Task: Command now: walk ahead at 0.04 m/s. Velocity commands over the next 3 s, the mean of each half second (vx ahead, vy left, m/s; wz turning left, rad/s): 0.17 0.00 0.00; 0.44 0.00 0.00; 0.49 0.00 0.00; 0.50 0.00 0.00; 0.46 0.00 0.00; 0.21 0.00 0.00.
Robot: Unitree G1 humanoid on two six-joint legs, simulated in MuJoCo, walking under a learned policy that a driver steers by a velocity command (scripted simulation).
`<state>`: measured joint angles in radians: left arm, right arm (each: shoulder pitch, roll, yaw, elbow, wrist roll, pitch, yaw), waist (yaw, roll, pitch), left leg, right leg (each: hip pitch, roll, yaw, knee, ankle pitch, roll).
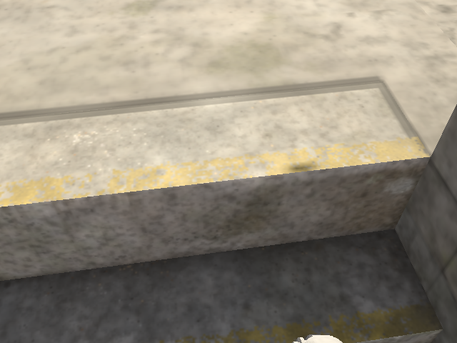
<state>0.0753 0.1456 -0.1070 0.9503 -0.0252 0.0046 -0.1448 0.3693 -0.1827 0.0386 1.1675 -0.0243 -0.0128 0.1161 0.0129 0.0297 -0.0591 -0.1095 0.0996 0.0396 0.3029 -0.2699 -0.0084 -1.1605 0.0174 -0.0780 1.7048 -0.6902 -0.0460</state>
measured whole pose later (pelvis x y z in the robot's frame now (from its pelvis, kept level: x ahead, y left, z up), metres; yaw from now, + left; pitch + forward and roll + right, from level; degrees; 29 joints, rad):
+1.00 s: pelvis +0.04 +0.02 +0.10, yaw +0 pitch +8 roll +5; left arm 0.11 0.20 0.02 0.77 0.07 -0.03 0.06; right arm 0.25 -0.14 0.01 0.89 -0.02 -0.06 -0.01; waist 0.02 -0.06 -0.06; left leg -0.50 -0.14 0.12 1.01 -0.91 0.14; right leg -1.02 0.10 0.08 1.72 -0.56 -0.04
